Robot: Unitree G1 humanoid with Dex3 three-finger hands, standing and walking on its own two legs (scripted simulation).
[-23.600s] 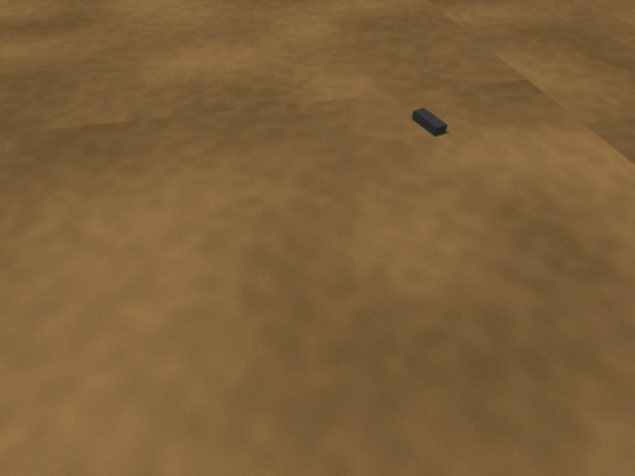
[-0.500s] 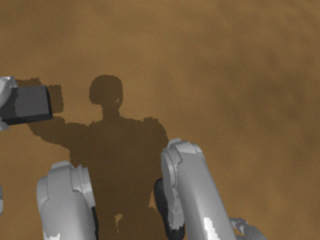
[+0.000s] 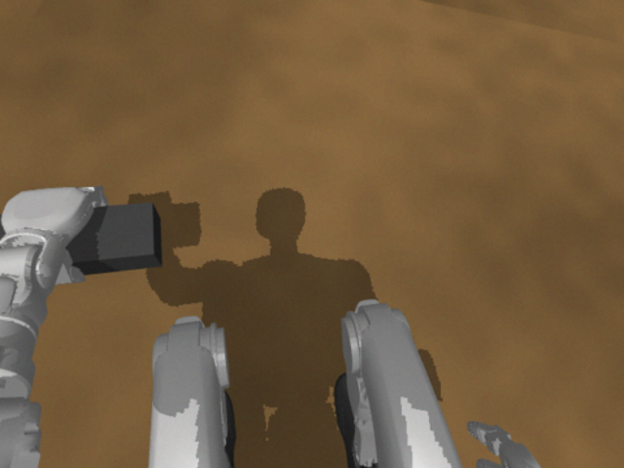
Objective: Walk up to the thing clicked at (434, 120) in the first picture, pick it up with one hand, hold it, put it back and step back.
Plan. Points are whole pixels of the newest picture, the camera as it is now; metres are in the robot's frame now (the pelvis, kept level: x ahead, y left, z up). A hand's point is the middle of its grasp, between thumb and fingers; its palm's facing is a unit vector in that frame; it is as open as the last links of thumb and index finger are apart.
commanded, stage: lift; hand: left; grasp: from above
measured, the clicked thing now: (72, 243) +0.43 +0.31 -0.13
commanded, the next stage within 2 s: hold in 1.16 s
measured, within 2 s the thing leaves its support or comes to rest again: neither
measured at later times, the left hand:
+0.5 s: hand out of the picture +0.34 +0.27 +0.10, palm faces -0.47 -0.11 -0.87, open 10.8 cm
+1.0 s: hand out of the picture +0.36 +0.26 +0.22, palm faces -0.45 -0.10 -0.89, open 10.8 cm
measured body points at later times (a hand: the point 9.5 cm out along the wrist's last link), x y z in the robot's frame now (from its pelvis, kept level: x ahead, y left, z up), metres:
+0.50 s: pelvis +0.01 +0.00 +0.18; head +0.13 +0.02 +0.61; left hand +0.36 +0.28 +0.15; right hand +0.15 -0.25 +0.06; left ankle +0.09 +0.13 -0.37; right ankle +0.10 -0.14 -0.37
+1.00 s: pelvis +0.06 +0.00 +0.30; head +0.12 +0.01 +0.75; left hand +0.38 +0.26 +0.27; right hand +0.17 -0.25 +0.18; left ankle +0.09 +0.13 -0.37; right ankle +0.10 -0.14 -0.37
